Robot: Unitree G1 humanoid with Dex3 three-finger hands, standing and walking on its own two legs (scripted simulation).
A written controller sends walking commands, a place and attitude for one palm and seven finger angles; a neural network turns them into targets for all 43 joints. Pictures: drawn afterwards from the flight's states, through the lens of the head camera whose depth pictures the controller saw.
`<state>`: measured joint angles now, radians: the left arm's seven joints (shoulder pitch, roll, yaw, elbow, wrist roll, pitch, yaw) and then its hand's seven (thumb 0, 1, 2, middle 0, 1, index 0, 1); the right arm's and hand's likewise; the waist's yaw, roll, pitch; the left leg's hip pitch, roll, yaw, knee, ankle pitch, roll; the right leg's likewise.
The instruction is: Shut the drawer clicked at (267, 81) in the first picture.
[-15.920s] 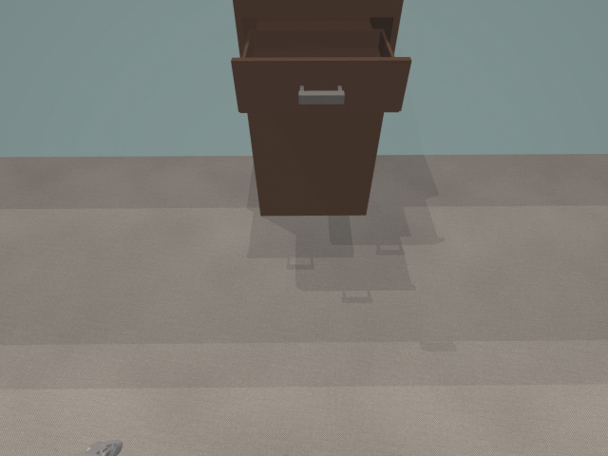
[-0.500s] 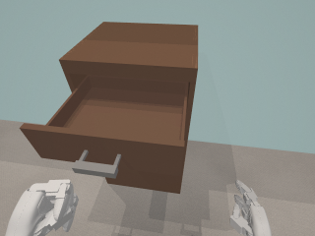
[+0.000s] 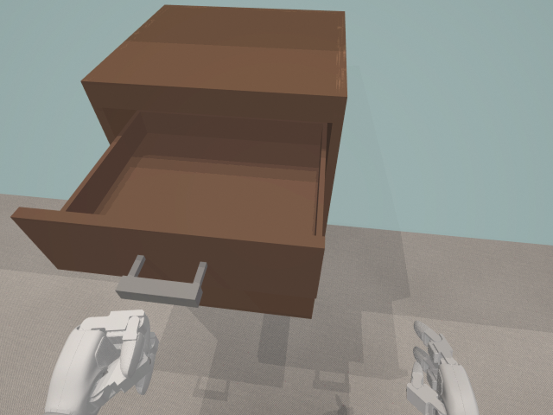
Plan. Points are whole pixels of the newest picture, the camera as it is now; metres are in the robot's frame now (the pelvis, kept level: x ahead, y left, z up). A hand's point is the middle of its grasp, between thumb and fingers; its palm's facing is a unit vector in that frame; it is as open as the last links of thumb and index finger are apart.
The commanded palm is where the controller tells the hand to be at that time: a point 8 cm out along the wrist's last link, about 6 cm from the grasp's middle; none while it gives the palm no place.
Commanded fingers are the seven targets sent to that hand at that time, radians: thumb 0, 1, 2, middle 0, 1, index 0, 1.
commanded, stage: bring the fist close to the handle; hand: left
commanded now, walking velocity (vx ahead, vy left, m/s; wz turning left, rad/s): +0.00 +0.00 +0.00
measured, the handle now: (165, 278) +0.29 +0.19 +0.04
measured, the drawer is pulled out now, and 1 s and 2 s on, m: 0.29 0.29 0.20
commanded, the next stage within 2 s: push the drawer shut in 0.92 s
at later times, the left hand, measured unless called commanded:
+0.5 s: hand (178, 348) +0.19 +0.15 +0.05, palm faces -0.05 -1.00 -0.04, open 3.3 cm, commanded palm +0.17 +0.21 +0.05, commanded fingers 0.00 0.90 0.90 -1.40 -1.60 -1.40 -1.60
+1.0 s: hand (181, 346) +0.20 +0.15 +0.04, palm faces -0.03 -1.00 -0.06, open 3.3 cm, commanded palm +0.17 +0.21 +0.05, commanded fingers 0.00 0.90 0.90 -1.40 -1.60 -1.40 -1.60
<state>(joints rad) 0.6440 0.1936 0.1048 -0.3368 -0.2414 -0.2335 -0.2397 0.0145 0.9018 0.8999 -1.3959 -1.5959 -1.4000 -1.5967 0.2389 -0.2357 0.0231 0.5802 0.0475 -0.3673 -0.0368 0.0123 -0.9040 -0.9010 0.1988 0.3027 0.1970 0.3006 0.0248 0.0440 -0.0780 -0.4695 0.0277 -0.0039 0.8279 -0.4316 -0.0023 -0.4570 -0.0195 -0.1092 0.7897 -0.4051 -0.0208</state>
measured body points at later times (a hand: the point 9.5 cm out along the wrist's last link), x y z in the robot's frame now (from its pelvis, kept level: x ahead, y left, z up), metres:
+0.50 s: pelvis -0.01 +0.00 -0.02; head +0.03 +0.00 +0.42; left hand +0.19 +0.20 +0.05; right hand +0.17 -0.23 -0.09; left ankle +0.00 +0.12 -0.71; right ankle +0.00 -0.11 -0.71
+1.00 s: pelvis +0.00 -0.01 -0.03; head +0.04 -0.01 +0.42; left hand +0.20 +0.20 +0.05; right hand +0.17 -0.24 -0.10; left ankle +0.00 +0.12 -0.71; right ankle +0.00 -0.11 -0.71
